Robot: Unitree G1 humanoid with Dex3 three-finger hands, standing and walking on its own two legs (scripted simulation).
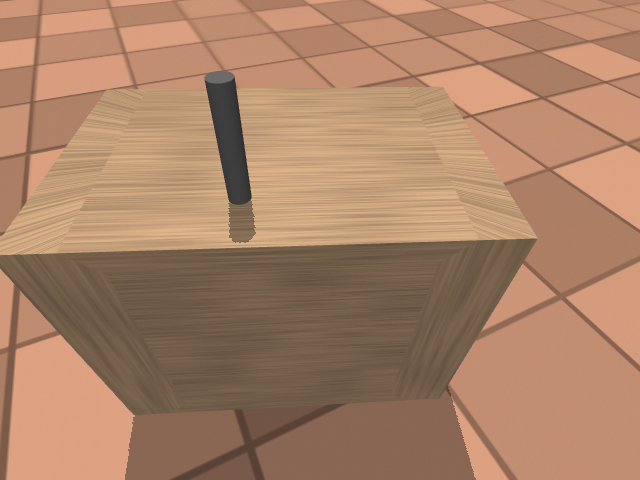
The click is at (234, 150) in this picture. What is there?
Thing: slim round
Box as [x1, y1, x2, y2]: [204, 71, 251, 204]
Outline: 215,71 208,73 204,78 228,198 232,203 241,204 248,201 251,195 234,76 230,72
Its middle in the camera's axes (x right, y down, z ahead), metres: -0.16 -0.17 +0.69
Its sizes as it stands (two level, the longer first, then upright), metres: 0.046 0.046 0.243
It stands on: a support 0.75 m high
